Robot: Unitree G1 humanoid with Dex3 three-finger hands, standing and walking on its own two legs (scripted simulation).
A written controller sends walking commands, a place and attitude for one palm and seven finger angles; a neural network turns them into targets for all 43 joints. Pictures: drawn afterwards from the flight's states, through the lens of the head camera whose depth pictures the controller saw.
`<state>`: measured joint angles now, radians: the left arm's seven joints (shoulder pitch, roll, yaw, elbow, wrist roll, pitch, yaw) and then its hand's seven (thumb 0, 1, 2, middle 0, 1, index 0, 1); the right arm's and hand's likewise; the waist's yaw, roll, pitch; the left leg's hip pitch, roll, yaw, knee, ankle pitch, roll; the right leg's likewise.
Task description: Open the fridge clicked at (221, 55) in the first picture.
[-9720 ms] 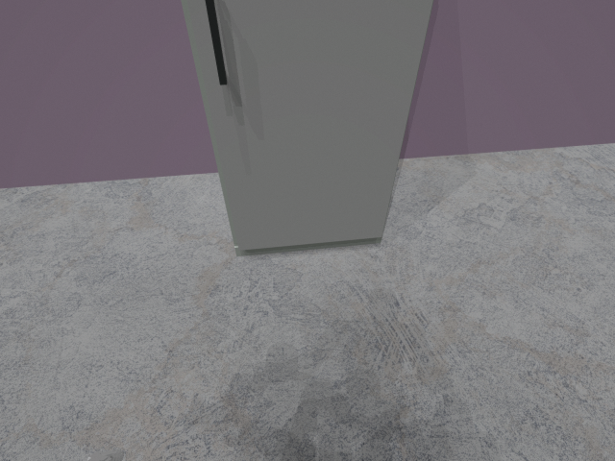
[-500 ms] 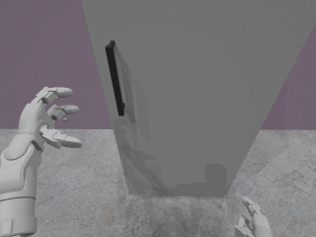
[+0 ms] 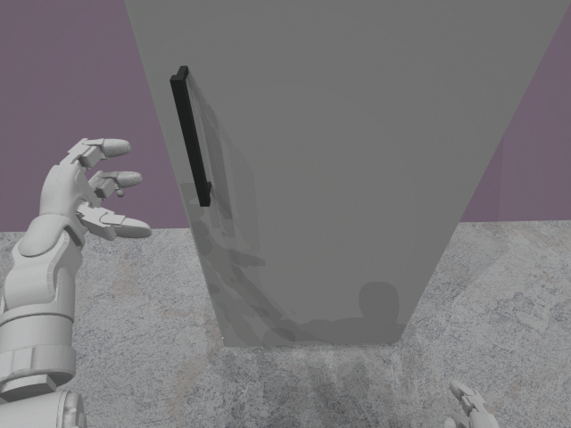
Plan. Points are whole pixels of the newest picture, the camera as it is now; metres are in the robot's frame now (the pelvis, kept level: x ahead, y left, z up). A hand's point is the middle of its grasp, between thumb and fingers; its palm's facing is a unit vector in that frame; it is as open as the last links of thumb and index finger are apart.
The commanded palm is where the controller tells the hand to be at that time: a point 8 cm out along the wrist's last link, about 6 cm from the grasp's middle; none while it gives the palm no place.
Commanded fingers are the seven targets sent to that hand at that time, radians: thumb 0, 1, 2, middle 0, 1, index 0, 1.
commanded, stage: move the hooked fingers beside the handle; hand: left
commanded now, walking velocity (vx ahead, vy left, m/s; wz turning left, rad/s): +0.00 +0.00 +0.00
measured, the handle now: (195, 143) +0.51 +0.19 +0.16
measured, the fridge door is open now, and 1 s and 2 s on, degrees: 0 0 0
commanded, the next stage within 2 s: feel for the door with the fingertips in 1.48 s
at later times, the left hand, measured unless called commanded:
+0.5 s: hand (145, 169) +0.42 +0.24 +0.17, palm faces +0.13 -0.99 +0.00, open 14.0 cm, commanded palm +0.39 +0.29 +0.17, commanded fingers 0.00 -0.50 0.30 -0.30 -1.20 -0.30 -1.20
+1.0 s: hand (149, 166) +0.44 +0.24 +0.16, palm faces +0.15 -0.99 -0.01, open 14.0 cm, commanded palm +0.41 +0.29 +0.17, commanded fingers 0.00 -0.50 0.30 -0.30 -1.20 -0.30 -1.20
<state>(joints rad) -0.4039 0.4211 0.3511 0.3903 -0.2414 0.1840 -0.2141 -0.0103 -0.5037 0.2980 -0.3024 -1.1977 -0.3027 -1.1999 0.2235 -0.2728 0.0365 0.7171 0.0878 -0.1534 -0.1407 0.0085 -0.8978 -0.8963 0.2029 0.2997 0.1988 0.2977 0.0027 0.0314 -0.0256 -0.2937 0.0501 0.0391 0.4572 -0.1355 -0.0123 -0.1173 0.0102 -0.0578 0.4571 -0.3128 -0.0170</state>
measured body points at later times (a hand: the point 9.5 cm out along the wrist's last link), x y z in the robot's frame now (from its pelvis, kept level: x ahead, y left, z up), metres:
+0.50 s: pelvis +0.01 +0.00 +0.00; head +0.01 +0.00 +0.45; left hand +0.41 +0.29 +0.17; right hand +0.12 -0.27 -0.11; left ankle +0.07 +0.13 -0.74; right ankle -0.04 -0.10 -0.74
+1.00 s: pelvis +0.02 +0.00 +0.00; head +0.02 +0.00 +0.45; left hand +0.42 +0.29 +0.17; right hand +0.10 -0.27 -0.11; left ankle +0.07 +0.13 -0.74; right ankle -0.04 -0.10 -0.74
